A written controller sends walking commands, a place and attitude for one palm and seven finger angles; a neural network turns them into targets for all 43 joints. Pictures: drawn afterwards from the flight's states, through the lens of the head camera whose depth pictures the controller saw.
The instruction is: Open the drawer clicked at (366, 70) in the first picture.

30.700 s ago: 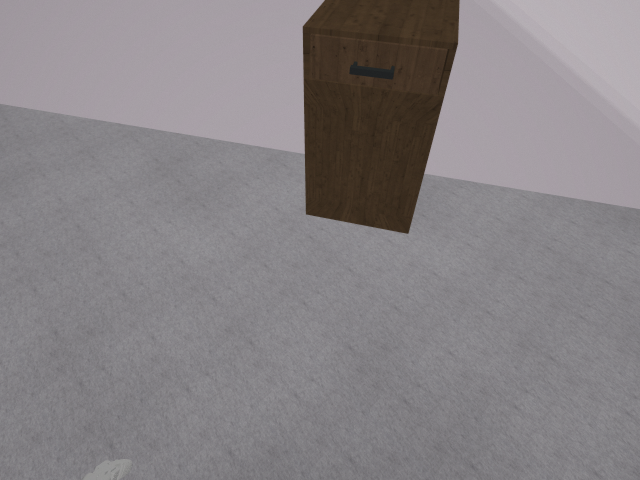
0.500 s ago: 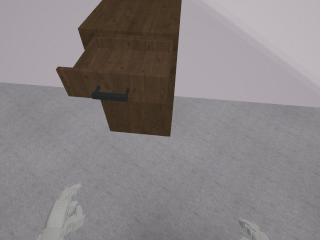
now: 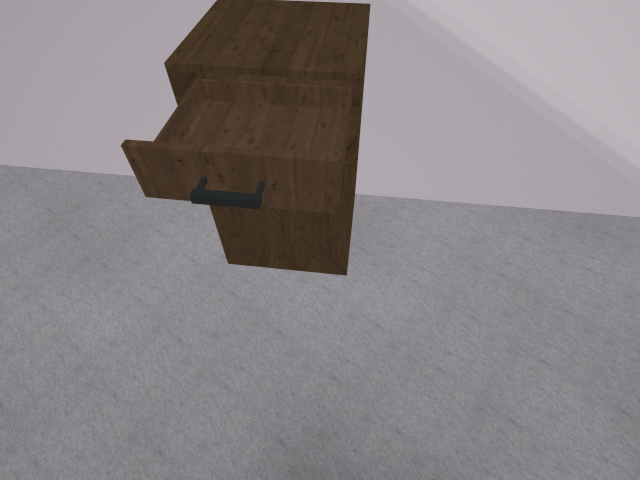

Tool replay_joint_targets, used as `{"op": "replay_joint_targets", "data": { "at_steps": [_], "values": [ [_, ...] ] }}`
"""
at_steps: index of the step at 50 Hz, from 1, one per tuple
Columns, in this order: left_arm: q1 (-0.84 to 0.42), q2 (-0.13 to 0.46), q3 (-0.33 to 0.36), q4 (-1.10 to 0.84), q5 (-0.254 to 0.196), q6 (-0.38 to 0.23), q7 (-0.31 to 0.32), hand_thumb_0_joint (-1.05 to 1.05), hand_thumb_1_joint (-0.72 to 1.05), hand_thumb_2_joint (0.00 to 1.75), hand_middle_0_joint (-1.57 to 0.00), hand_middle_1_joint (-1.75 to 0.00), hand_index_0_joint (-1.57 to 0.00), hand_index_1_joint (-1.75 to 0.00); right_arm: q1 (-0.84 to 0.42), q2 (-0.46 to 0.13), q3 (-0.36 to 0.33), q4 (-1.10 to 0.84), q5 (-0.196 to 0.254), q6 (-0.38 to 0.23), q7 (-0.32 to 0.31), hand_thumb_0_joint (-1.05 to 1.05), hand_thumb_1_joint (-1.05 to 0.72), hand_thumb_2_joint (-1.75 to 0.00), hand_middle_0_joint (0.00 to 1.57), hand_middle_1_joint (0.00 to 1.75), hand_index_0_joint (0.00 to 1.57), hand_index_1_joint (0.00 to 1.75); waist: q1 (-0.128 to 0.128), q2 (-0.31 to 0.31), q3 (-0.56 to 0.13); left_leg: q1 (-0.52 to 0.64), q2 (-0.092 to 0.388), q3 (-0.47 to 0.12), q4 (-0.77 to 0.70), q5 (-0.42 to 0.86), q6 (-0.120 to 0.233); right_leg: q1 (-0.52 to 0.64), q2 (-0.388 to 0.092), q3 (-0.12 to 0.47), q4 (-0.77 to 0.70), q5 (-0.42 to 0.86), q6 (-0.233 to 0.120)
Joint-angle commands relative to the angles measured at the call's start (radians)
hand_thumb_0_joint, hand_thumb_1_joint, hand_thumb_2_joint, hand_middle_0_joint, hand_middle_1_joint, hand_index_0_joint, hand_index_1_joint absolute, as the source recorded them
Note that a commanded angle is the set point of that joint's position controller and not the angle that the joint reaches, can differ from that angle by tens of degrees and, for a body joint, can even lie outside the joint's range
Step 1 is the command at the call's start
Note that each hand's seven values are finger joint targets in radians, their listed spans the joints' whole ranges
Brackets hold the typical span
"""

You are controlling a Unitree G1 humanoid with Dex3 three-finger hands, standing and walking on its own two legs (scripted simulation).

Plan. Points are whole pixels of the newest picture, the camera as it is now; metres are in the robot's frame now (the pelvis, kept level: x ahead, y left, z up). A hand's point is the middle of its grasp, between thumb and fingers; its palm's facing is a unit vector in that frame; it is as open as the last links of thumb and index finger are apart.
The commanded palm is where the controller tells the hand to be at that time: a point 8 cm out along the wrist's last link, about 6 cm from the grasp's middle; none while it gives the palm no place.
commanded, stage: let the arm hang, fingers relaxed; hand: left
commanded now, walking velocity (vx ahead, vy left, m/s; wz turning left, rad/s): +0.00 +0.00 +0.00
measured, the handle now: (228, 191) +0.63 +0.22 -0.05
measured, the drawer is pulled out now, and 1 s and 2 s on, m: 0.30 0.30 0.30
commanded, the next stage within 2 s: look to check the result in 0.42 s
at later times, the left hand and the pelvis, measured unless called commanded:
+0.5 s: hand out of the picture +0.01 +0.17 -0.17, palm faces +0.01 -0.98 -0.20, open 7.4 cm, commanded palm none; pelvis +0.00 +0.00 +0.00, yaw +0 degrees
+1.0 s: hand out of the picture +0.01 +0.17 -0.17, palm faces +0.02 -0.98 -0.20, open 7.4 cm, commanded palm none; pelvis +0.01 -0.01 +0.00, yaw +0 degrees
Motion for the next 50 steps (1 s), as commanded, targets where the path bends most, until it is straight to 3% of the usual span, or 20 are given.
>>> {"op": "replay_joint_targets", "data": {
  "at_steps": [1, 10, 17, 21, 44, 50],
  "values": [
    [0.027, 0.101, 0.016, -0.014, -0.003, -0.027, 0.009, 0.0, 0.9, 0.9, -0.2, -0.3, -0.2, -0.3, 0.045, -0.091, -0.019, -0.016, -0.002, -0.016, -0.003, 0.0, -0.9, -0.9, 0.2, 0.3, 0.2, 0.3, -0.002, -0.026, 0.009, 0.026, 0.104, -0.098, -0.1, -0.002, 0.016, -0.053, -0.079, 0.076, -0.107, -0.001, -0.044],
    [0.022, 0.083, 0.02, 0.007, 0.0, -0.03, 0.013, 0.0, 0.9, 0.9, -0.2, -0.3, -0.2, -0.3, 0.045, -0.07, -0.022, 0.013, -0.001, -0.016, -0.004, 0.0, -0.9, -0.9, 0.2, 0.3, 0.2, 0.3, -0.001, -0.03, 0.046, 0.025, 0.101, -0.087, -0.103, -0.007, 0.01, -0.079, -0.078, 0.081, -0.115, -0.012, -0.041],
    [0.019, 0.068, 0.024, 0.014, -0.002, -0.031, 0.012, 0.0, 0.9, 0.9, -0.2, -0.3, -0.2, -0.3, 0.058, -0.057, -0.021, 0.021, -0.004, -0.021, -0.008, 0.0, -0.9, -0.9, 0.2, 0.3, 0.2, 0.3, -0.001, 0.004, 0.022, 0.024, 0.102, -0.088, -0.104, 0.01, 0.01, -0.048, -0.077, 0.079, -0.111, 0.018, -0.043],
    [0.021, 0.064, 0.026, 0.018, -0.002, -0.033, 0.014, 0.0, 0.9, 0.9, -0.2, -0.3, -0.2, -0.3, 0.062, -0.053, -0.024, 0.021, -0.002, -0.022, -0.01, 0.0, -0.9, -0.9, 0.2, 0.3, 0.2, 0.3, -0.001, -0.029, 0.014, 0.037, 0.105, -0.085, -0.094, 0.049, 0.012, -0.042, -0.081, 0.071, -0.109, 0.042, -0.042],
    [0.027, 0.055, 0.028, 0.031, -0.002, -0.034, 0.015, 0.0, 0.9, 0.9, -0.2, -0.3, -0.2, -0.3, 0.056, -0.056, -0.029, 0.028, -0.002, -0.021, -0.012, 0.0, -0.9, -0.9, 0.2, 0.3, 0.2, 0.3, -0.004, -0.019, 0.034, 0.051, 0.106, -0.085, -0.104, 0.036, 0.009, -0.055, -0.081, 0.074, -0.115, 0.035, -0.04],
    [0.023, 0.062, 0.031, 0.026, -0.001, -0.039, 0.017, 0.0, 0.9, 0.9, -0.2, -0.3, -0.2, -0.3, 0.046, -0.062, -0.032, 0.023, -0.001, -0.023, -0.013, 0.0, -0.9, -0.9, 0.2, 0.3, 0.2, 0.3, -0.003, -0.031, 0.007, 0.071, 0.108, -0.082, -0.09, 0.084, 0.009, -0.043, -0.08, 0.079, -0.111, 0.072, -0.041]
  ]
}}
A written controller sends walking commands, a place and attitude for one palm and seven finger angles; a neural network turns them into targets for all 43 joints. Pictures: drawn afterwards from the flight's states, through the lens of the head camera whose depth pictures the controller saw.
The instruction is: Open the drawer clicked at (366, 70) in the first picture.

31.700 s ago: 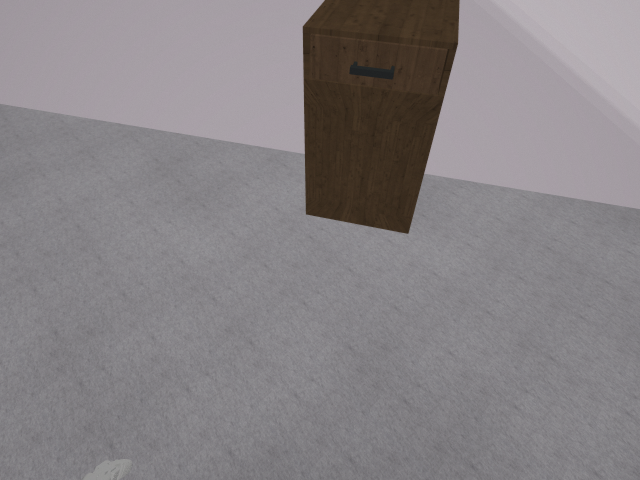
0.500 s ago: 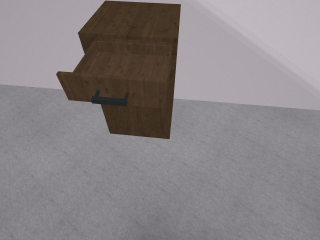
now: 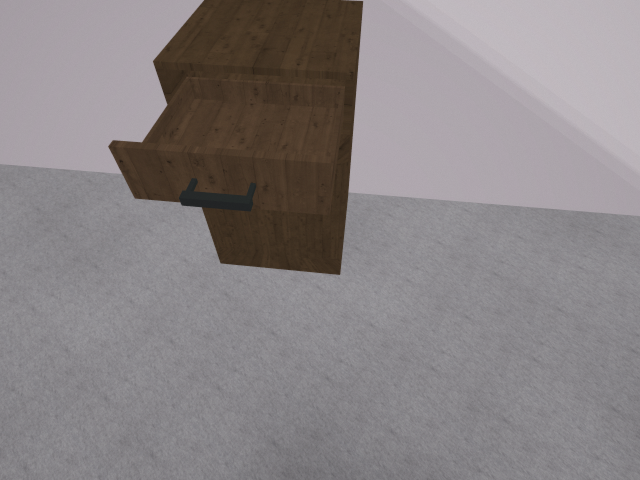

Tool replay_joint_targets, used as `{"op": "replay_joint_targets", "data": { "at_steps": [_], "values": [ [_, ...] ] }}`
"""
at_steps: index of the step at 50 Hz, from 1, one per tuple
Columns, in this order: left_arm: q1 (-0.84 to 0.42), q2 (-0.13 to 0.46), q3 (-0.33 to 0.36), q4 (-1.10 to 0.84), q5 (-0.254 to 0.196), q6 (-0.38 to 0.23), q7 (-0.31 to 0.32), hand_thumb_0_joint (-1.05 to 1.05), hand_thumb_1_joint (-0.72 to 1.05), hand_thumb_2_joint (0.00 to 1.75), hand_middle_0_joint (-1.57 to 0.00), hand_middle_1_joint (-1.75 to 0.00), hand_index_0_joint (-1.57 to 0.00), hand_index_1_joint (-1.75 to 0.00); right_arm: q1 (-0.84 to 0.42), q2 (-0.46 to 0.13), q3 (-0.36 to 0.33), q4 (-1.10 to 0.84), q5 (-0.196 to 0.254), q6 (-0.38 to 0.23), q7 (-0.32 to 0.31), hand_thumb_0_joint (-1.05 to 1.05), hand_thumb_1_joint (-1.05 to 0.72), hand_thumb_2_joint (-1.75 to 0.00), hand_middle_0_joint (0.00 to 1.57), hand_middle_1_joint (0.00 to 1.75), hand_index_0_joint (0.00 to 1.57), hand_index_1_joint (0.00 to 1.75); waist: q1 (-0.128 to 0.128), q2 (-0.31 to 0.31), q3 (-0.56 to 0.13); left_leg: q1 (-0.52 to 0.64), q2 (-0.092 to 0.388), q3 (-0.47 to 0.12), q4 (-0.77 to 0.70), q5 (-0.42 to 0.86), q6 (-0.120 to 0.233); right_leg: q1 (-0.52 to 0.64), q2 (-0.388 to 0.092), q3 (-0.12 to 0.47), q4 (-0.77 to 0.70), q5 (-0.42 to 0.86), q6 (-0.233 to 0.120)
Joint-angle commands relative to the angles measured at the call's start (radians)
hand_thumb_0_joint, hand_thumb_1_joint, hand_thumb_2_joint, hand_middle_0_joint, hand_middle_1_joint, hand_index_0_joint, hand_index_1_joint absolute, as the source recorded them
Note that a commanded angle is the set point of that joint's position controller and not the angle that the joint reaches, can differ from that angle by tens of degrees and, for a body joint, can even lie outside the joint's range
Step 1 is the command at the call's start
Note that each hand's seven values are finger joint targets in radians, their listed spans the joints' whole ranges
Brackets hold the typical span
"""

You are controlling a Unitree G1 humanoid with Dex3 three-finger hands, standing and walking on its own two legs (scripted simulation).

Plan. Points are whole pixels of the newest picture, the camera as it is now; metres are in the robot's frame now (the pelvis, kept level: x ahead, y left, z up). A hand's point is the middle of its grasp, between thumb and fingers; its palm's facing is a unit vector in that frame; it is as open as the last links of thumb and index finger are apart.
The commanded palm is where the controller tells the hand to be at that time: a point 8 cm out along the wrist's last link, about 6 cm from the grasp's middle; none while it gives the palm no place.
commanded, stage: look to check the result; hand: left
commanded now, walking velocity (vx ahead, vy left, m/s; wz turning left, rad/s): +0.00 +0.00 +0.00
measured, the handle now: (219, 193) +0.62 +0.23 -0.05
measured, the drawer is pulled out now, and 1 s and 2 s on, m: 0.30 0.30 0.30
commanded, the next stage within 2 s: stand and wait in 0.02 s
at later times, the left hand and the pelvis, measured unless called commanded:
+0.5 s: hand out of the picture +0.03 +0.17 -0.17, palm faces +0.03 -0.97 -0.22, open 7.4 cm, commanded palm none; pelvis +0.01 -0.01 +0.00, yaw +0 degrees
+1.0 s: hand out of the picture +0.04 +0.18 -0.17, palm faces +0.02 -0.97 -0.24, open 7.4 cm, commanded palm none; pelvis +0.01 -0.02 +0.00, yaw +0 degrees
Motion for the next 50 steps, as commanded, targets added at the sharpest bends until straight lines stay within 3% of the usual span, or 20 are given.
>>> {"op": "replay_joint_targets", "data": {
  "at_steps": [1, 34, 41, 50],
  "values": [
    [0.056, 0.121, 0.023, -0.024, -0.003, -0.016, 0.01, 0.0, 0.9, 0.9, -0.2, -0.3, -0.2, -0.3, 0.061, -0.098, -0.018, -0.026, -0.001, -0.009, -0.005, 0.0, -0.9, -0.9, 0.2, 0.3, 0.2, 0.3, 0.001, -0.009, 0.002, 0.041, 0.101, -0.086, -0.057, 0.089, 0.018, -0.06, -0.089, 0.069, -0.088, 0.081, -0.032],
    [0.008, 0.17, 0.035, -0.037, -0.006, -0.028, 0.008, 0.0, 0.9, 0.9, -0.2, -0.3, -0.2, -0.3, 0.011, -0.142, -0.026, -0.029, -0.002, -0.012, -0.007, 0.0, -0.9, -0.9, 0.2, 0.3, 0.2, 0.3, 0.001, -0.022, -0.041, 0.086, 0.108, -0.071, -0.052, 0.173, 0.009, -0.002, -0.1, 0.076, -0.096, 0.229, -0.038],
    [-0.007, 0.185, 0.038, -0.039, -0.005, -0.028, 0.006, 0.0, 0.9, 0.9, -0.2, -0.3, -0.2, -0.3, -0.002, -0.157, -0.026, -0.031, -0.002, -0.011, -0.006, 0.0, -0.9, -0.9, 0.2, 0.3, 0.2, 0.3, 0.001, -0.004, -0.023, 0.08, 0.111, -0.073, -0.059, 0.153, 0.007, -0.008, -0.101, 0.079, -0.109, 0.199, -0.04],
    [-0.03, 0.209, 0.043, -0.046, -0.005, -0.031, 0.003, 0.0, 0.9, 0.9, -0.2, -0.3, -0.2, -0.3, -0.026, -0.19, -0.031, -0.036, -0.001, -0.013, -0.006, 0.0, -0.9, -0.9, 0.2, 0.3, 0.2, 0.3, 0.002, -0.025, -0.016, 0.084, 0.115, -0.078, -0.071, 0.146, 0.007, -0.012, -0.099, 0.084, -0.117, 0.188, -0.041]
  ]
}}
